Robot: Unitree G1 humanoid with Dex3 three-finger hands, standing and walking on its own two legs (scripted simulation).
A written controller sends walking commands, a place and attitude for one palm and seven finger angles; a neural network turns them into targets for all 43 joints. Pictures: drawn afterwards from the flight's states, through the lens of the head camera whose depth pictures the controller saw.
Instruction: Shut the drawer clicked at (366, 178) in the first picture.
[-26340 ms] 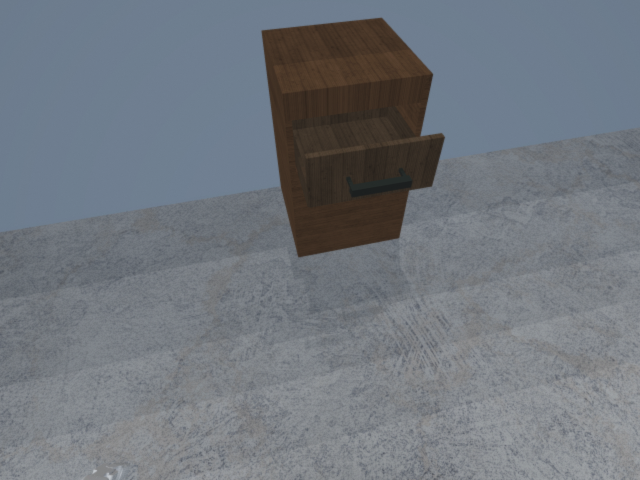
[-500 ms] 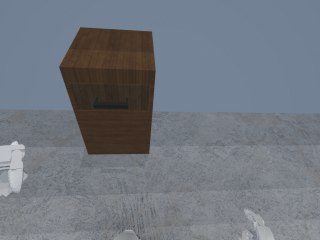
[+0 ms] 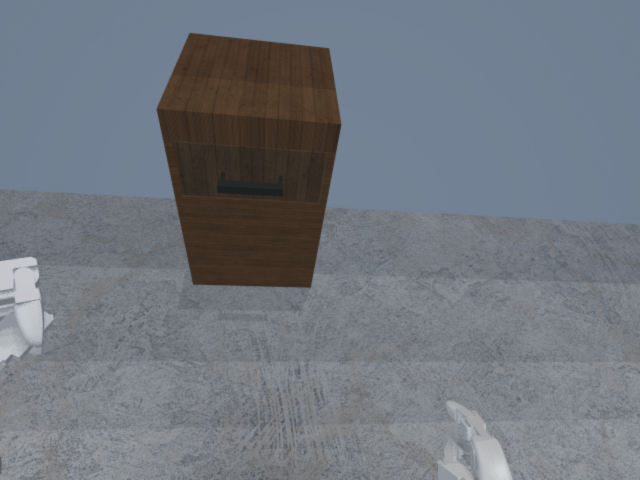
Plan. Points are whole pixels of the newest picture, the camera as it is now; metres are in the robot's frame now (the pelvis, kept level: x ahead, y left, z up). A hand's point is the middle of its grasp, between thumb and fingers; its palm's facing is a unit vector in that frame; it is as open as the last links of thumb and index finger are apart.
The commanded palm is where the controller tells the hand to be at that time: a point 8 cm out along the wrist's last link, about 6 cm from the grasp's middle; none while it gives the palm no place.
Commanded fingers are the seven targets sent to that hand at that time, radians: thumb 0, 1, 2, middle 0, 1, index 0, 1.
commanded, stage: stop stepping back and stand still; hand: left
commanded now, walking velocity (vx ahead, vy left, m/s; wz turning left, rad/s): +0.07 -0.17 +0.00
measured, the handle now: (251, 182) +0.86 +0.19 -0.22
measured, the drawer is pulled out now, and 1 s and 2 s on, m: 0.00 0.00 0.00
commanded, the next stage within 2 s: let the arm hang, fingers relaxed in 0.30 s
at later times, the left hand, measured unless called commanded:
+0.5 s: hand (118, 361) +0.23 +0.24 +0.05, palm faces +0.20 -0.88 -0.43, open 3.1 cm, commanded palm none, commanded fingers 0.00 0.90 0.90 -1.16 -1.34 -1.16 -1.34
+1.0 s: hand out of the picture -0.06 +0.16 -0.15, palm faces +0.03 -0.97 -0.22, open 5.5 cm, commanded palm none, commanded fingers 0.00 0.90 0.90 -0.20 -0.30 -0.20 -0.30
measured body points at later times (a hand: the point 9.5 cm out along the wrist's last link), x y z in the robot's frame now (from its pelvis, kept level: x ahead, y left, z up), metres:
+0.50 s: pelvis +0.01 +0.00 +0.00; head +0.00 -0.01 +0.45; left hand +0.21 +0.28 +0.08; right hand +0.14 -0.25 -0.11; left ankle +0.06 +0.09 -0.73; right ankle -0.01 -0.11 -0.73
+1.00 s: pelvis +0.01 -0.02 +0.02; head +0.03 -0.03 +0.46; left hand -0.06 +0.21 -0.14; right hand -0.01 -0.24 -0.15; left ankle +0.06 +0.09 -0.73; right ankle -0.01 -0.11 -0.73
